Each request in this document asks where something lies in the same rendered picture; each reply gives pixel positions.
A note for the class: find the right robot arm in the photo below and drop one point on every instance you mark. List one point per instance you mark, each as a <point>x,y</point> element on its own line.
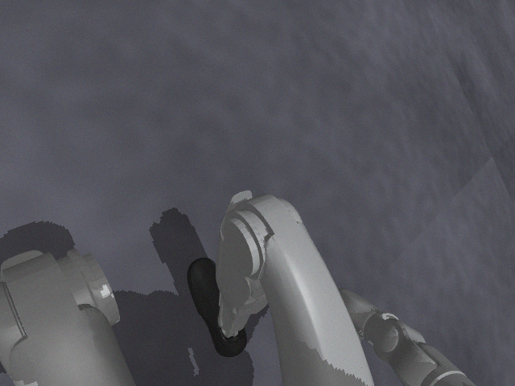
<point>405,350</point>

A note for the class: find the right robot foot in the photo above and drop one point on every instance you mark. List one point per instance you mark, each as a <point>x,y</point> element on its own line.
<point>201,279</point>

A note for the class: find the right robot hand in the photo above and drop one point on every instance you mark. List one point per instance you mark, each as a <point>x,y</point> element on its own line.
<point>360,310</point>

